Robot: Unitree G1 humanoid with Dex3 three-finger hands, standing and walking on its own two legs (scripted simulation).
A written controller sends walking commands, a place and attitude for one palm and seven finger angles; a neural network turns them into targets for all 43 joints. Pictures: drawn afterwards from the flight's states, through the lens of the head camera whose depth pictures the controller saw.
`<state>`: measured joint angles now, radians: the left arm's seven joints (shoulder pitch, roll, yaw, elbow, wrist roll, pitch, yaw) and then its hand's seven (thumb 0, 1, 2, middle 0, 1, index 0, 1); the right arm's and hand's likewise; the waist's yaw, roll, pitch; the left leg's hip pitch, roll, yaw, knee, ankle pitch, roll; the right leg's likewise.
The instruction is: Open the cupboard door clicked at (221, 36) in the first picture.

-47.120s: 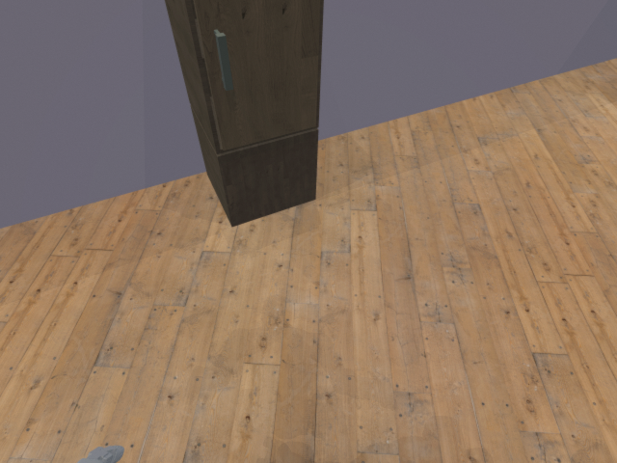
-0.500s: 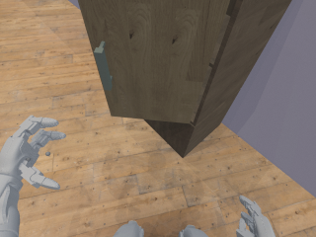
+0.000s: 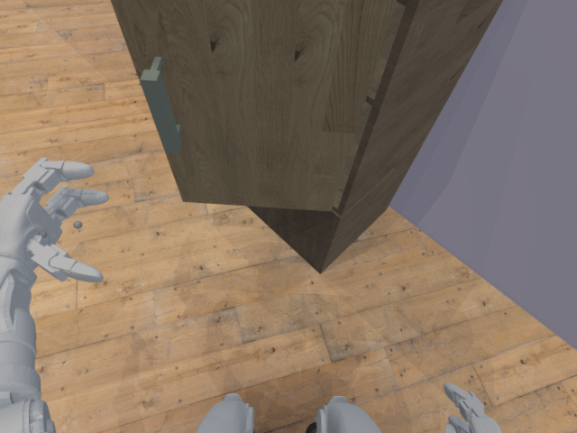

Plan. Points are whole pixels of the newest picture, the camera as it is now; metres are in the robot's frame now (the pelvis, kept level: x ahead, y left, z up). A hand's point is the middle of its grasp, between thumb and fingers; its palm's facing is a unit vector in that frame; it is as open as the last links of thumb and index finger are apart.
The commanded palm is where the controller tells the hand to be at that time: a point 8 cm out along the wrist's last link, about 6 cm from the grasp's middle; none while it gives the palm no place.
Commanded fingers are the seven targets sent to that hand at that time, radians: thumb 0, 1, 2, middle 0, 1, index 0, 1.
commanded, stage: move the hooked fingers beside the handle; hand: left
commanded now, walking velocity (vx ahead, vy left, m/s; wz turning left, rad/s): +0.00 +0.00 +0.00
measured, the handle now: (166, 107) +0.60 +0.22 +0.04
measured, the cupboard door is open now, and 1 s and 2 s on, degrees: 43 43 43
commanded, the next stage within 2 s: slide the fingers in behind the handle in 1.92 s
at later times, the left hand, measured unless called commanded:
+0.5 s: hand (92, 176) +0.44 +0.29 +0.05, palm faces -0.03 -1.00 +0.00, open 14.0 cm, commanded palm +0.43 +0.33 +0.05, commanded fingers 0.00 -0.50 0.30 -0.30 -1.20 -0.30 -1.20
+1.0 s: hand (110, 131) +0.53 +0.29 +0.05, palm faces -0.02 -1.00 -0.01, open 14.0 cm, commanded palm +0.53 +0.32 +0.05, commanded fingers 0.00 -0.50 0.30 -0.30 -1.20 -0.30 -1.20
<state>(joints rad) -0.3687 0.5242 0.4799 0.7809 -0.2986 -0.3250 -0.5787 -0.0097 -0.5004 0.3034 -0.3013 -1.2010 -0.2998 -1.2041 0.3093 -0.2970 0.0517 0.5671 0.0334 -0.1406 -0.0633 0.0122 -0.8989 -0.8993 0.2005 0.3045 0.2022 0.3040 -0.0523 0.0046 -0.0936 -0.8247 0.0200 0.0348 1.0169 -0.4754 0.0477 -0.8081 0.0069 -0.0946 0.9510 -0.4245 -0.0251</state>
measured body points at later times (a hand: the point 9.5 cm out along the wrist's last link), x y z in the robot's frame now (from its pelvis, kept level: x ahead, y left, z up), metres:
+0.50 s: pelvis +0.00 +0.01 -0.01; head +0.13 +0.04 +0.42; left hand +0.44 +0.35 +0.06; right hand +0.05 -0.27 -0.11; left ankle +0.01 +0.09 -0.68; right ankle +0.02 -0.11 -0.68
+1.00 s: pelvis +0.00 +0.02 -0.03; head +0.18 +0.06 +0.38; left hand +0.53 +0.35 +0.05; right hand -0.02 -0.26 -0.11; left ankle +0.01 +0.09 -0.68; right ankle +0.02 -0.11 -0.68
